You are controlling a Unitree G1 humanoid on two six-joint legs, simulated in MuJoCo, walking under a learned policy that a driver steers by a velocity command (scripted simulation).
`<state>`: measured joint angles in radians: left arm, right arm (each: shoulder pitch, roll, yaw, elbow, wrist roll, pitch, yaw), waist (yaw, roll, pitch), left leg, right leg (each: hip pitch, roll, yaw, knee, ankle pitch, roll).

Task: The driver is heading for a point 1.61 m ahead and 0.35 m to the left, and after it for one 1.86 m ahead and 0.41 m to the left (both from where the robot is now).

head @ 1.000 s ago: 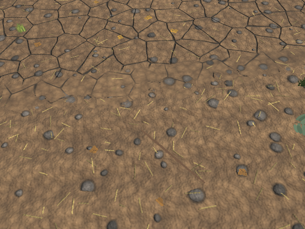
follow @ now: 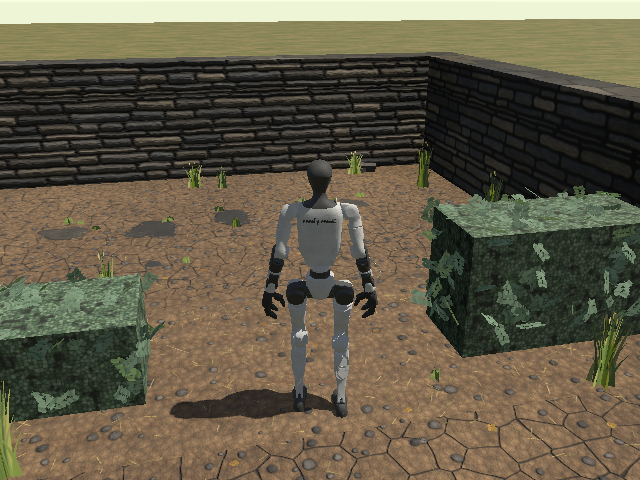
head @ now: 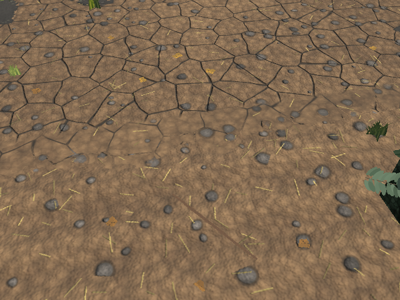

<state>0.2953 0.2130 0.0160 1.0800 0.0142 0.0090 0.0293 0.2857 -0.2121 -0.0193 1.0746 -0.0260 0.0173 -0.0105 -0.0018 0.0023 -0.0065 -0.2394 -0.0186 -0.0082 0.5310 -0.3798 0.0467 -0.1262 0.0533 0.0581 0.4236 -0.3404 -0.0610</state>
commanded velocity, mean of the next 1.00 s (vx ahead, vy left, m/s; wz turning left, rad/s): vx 0.43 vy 0.00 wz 0.13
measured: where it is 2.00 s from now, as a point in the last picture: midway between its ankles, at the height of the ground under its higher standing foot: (147, 186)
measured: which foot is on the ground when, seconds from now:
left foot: down 0.00-0.60, up 0.62-1.00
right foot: down 0.00-0.14, up 0.16-0.58, down 0.60-1.00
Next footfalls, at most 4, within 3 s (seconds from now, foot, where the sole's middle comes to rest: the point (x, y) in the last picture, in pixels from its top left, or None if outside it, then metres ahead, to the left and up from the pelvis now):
0.60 right None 0.42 -0.04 -0.78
1.14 left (169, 263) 0.69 0.14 -0.78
1.66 right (175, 183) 1.05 0.13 -0.78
2.20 left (116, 155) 1.21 0.41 -0.78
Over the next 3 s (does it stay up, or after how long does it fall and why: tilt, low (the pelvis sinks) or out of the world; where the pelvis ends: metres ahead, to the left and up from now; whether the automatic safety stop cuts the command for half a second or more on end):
stays up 1.49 0.26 0.00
